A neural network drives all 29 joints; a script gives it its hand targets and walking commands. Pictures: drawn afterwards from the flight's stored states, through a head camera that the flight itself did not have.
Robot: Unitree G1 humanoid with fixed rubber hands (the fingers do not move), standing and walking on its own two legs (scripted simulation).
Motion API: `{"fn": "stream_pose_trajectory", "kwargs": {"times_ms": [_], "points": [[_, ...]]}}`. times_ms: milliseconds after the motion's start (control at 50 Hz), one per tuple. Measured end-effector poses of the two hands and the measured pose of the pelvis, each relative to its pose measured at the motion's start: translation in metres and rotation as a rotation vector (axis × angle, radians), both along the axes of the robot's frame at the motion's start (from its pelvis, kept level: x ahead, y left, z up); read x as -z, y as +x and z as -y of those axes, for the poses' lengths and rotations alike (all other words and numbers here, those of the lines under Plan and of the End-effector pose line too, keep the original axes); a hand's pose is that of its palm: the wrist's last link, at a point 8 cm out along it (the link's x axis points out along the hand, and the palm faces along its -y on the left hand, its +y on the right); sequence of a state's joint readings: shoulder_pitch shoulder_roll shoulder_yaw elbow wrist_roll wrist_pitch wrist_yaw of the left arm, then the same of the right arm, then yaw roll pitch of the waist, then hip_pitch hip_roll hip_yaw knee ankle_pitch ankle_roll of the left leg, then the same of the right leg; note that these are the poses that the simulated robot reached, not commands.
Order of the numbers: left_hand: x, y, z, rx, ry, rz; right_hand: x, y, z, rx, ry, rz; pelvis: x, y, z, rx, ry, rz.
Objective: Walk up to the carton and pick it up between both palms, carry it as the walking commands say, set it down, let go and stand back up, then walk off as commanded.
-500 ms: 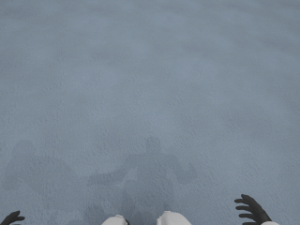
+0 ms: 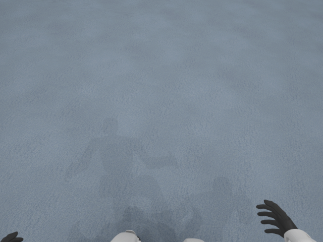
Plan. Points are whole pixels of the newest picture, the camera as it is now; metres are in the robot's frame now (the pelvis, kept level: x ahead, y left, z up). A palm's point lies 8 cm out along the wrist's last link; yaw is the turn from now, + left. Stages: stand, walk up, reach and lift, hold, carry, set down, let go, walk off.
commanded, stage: walk up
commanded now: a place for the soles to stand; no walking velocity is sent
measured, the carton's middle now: out of the picture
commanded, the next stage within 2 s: none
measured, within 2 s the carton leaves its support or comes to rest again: neither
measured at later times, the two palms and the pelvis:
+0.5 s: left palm out of the picture -0.09 +0.45 -0.06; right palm (175, 158) +0.35 -0.07 -0.06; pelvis +0.06 +0.12 +0.01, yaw +30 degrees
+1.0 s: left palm out of the picture -0.11 +0.56 -0.07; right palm (89, 141) +0.44 +0.21 -0.10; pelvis +0.12 +0.30 +0.00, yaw +55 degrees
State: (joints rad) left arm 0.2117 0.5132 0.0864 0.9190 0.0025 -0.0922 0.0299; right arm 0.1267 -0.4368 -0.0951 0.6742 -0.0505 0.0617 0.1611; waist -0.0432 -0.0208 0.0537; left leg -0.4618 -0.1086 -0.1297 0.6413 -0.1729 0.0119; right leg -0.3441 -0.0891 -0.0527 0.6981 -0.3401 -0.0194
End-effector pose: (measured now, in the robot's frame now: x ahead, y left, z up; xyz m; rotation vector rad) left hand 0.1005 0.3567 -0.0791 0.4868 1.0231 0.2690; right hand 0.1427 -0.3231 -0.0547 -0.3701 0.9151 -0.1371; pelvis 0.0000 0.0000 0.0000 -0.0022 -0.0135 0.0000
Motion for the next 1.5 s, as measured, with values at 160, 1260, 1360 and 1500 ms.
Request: {"fn": "stream_pose_trajectory", "kwargs": {"times_ms": [160, 1260, 1360, 1500], "points": [[-0.008, -0.083, -0.066, -0.218, 0.029, -0.022, -0.009, 0.095, -0.080, -0.265, -0.019, 0.003, -0.003, 0.022, -0.047, -0.214, -0.041, -0.010], [-0.006, -0.285, -0.272, -1.180, 0.005, -0.070, 0.024, 0.359, -0.760, -1.129, 0.017, 0.033, 0.012, 0.130, -0.428, -1.150, 0.005, -0.006], [-0.002, -0.253, -0.314, -1.156, -0.032, -0.009, 0.022, 0.354, -0.788, -1.138, -0.014, 0.007, 0.003, 0.142, -0.468, -1.182, 0.025, -0.022], [0.004, -0.202, -0.376, -1.111, -0.059, 0.042, 0.040, 0.360, -0.802, -1.117, -0.048, -0.081, 0.006, 0.170, -0.524, -1.221, 0.047, -0.016]]}}
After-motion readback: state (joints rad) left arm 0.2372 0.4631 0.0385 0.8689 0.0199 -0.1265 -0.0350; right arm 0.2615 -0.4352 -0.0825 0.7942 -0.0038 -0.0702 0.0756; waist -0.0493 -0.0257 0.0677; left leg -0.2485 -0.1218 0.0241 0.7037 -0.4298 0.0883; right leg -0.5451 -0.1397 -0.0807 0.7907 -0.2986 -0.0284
